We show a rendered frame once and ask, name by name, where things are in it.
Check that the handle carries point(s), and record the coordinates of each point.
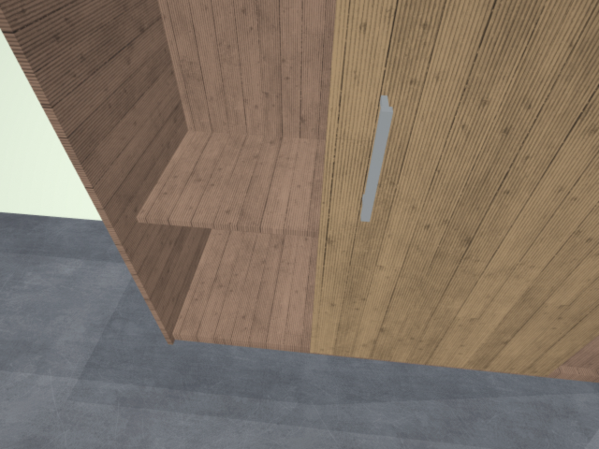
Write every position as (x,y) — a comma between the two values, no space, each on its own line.
(379,146)

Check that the wardrobe door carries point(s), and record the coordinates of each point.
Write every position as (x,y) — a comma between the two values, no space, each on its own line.
(482,251)
(587,357)

